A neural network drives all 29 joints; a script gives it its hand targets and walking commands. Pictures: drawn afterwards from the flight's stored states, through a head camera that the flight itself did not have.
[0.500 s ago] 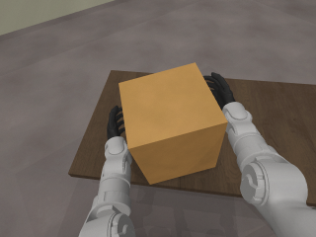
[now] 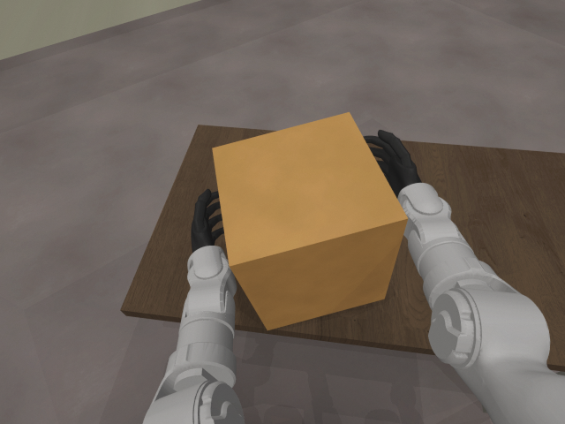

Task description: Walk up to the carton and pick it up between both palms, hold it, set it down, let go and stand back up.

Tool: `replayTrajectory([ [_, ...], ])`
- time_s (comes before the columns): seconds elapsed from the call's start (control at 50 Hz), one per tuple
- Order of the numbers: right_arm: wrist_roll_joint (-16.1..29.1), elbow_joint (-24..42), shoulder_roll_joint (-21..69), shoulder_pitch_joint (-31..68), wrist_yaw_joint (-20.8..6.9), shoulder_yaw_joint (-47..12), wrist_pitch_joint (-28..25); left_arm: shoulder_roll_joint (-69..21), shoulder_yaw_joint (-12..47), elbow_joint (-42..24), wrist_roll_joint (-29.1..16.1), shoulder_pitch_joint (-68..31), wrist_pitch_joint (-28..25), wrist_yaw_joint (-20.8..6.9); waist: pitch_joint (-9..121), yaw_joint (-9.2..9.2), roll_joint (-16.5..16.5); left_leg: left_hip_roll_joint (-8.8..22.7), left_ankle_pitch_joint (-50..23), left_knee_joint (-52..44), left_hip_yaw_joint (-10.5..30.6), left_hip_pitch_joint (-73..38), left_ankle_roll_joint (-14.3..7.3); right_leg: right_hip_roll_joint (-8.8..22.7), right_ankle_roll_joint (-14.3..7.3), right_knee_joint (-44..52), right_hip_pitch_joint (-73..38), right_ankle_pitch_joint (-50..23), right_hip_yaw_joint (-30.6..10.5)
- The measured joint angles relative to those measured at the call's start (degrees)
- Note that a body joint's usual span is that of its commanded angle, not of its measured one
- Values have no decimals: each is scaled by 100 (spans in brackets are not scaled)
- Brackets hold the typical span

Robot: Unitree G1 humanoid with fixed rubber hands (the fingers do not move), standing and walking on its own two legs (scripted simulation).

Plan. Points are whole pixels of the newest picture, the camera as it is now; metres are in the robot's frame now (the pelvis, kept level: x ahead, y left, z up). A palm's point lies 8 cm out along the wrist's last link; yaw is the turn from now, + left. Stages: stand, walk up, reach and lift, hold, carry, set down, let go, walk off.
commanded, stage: set down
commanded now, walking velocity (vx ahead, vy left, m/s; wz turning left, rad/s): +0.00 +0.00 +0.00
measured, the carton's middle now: (305, 229) +0.40 +0.02 +0.02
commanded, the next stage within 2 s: none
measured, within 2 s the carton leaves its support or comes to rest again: rests again in 0.42 s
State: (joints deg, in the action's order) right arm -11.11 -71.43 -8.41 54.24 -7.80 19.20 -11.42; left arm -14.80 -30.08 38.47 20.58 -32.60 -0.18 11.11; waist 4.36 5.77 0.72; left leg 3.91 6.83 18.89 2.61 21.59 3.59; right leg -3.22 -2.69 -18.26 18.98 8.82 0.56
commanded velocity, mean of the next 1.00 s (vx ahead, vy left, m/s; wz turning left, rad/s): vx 0.00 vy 0.00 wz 0.00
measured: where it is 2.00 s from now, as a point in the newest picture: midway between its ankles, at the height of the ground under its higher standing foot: outside the picture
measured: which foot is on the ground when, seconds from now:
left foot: down 0.00-1.00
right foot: down 0.00-1.00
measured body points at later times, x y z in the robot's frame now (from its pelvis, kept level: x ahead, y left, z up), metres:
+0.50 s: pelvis +0.00 +0.00 +0.00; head +0.08 +0.00 +0.44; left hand +0.37 +0.19 -0.01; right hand +0.47 -0.15 +0.05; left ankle +0.02 +0.16 -0.75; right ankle -0.01 -0.09 -0.75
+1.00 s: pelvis -0.02 +0.00 -0.01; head +0.07 -0.02 +0.43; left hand +0.35 +0.20 +0.00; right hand +0.45 -0.17 +0.03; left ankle +0.02 +0.16 -0.74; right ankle -0.01 -0.09 -0.75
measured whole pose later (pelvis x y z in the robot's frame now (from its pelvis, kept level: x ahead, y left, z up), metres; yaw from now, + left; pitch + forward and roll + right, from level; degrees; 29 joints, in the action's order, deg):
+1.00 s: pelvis -0.02 +0.00 -0.01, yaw -1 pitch +18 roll -1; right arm 20.0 -74.8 -22.2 50.8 -7.1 -8.9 -17.1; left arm -4.6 -15.5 46.7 2.3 -31.4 -8.6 13.4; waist 7.9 8.8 -2.6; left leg 4.5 5.0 22.1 2.6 34.2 3.6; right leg -3.8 -2.7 -20.0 31.0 6.6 0.6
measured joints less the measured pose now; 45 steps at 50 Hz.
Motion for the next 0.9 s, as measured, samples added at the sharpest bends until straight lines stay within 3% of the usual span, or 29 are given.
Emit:
replayTrajectory([
  [0.18,72,-22,4,-3,-1,23,1,70,-2,160,4,-33,-91,22,0,-1,33,0,0,0,0,1,0,0,1,0,1,0,0],
  [0.26,627,-95,-56,-1,71,-286,84,262,153,477,-129,-112,-56,216,-2,0,33,5,-9,0,0,51,0,-5,1,0,52,-10,0],
  [0.36,1436,-259,-319,38,210,-1038,128,610,540,836,-682,-194,-83,428,7,0,22,19,-43,18,0,260,0,-20,1,-4,257,-52,0],
  [0.56,2571,-291,-897,41,278,-2317,94,986,1130,1334,-1578,-217,-664,524,291,69,-221,39,-47,233,-1,1070,0,-42,1,-129,1030,-107,0],
  [0.7,2829,-289,-983,39,226,-2730,-148,1033,1192,1473,-1810,-219,-996,500,350,292,-367,41,-74,298,-1,1257,0,-46,1,-173,1204,-109,0],
  [0.9,2973,-316,-1180,-71,164,-2783,-541,1073,1393,1105,-1831,-130,-1002,250,351,302,-336,42,-178,319,-1,1270,0,-48,1,-173,1204,-166,0],
])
